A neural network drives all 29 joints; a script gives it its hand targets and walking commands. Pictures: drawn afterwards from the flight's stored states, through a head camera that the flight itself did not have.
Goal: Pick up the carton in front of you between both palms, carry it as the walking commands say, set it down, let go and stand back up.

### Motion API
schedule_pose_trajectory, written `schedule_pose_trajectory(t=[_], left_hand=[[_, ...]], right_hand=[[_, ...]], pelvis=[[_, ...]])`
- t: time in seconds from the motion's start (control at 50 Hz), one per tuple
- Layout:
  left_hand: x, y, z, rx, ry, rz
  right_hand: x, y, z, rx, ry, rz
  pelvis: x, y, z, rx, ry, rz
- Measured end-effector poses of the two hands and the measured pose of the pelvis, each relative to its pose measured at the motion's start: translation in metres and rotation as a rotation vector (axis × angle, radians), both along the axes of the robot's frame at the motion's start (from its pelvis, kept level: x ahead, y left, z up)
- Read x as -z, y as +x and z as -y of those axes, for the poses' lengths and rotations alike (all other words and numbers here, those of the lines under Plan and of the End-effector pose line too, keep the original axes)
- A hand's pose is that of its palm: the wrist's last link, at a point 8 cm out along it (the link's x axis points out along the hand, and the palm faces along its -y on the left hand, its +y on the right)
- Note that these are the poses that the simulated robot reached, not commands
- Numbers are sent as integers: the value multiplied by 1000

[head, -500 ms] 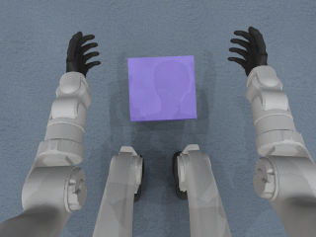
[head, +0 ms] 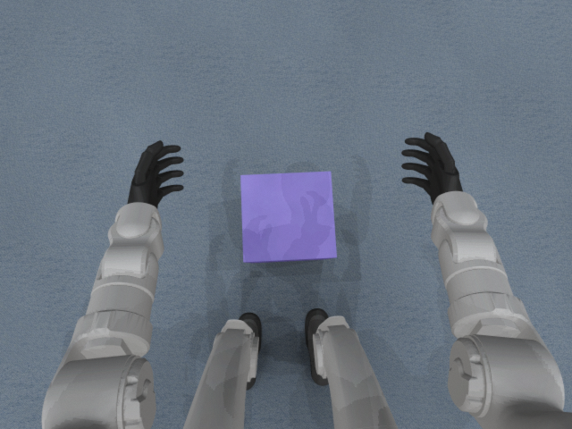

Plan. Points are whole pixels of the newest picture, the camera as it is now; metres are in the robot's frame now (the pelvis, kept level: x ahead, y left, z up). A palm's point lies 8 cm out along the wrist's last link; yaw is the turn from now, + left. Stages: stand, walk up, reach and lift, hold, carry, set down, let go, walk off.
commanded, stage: let go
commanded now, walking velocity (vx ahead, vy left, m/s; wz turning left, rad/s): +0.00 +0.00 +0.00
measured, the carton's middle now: (287, 222) +0.43 -0.01 -0.54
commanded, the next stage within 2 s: stand in 1.04 s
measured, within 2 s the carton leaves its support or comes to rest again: neither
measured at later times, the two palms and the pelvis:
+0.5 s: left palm (47, 321) +0.27 +0.23 +0.02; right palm (521, 308) +0.27 -0.23 +0.01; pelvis +0.07 +0.01 +0.10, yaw +0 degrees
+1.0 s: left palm (12, 381) +0.22 +0.24 +0.04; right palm (544, 371) +0.22 -0.22 +0.04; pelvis +0.06 +0.01 +0.11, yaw +0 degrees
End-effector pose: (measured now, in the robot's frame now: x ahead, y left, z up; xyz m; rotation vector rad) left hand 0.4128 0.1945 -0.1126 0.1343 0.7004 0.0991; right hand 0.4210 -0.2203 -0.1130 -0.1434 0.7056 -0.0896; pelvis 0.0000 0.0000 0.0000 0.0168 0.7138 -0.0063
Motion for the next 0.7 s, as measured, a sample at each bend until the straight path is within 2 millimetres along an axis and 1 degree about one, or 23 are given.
schedule_pose_trajectory(t=[0.1, 0.16, 0.28, 0.4, 0.52, 0.58, 0.64, 0.7], left_hand=[[-25, -33, -9, 32, 30, -58], [-43, -48, -16, 36, 33, -70], [-76, -73, -24, 38, 27, -71], [-106, -110, -30, 31, 21, -78], [-134, -149, -39, 22, 22, -80], [-145, -166, -44, 21, 24, -82], [-151, -177, -48, 25, 23, -85], [-154, -183, -49, 32, 19, -88]], right_hand=[[-24, -36, 7, 0, -22, -49], [-41, -53, 10, 3, -21, -57], [-74, -80, 11, 2, -16, -56], [-103, -115, 7, -1, -15, -65], [-132, -155, 6, -3, -18, -72], [-142, -171, 6, -5, -19, -73], [-149, -183, 6, -8, -18, -76], [-153, -190, 5, -14, -15, -81]], pelvis=[[-28, 18, 0, 2, -3, 76], [-42, 29, 0, 3, -5, 126], [-63, 48, -2, 4, -7, 221], [-83, 64, -4, 2, -10, 337], [-101, 74, -6, -2, -15, 486], [-107, 76, -8, -3, -18, 560], [-109, 76, -9, -4, -19, 628], [-110, 74, -10, -5, -20, 687]])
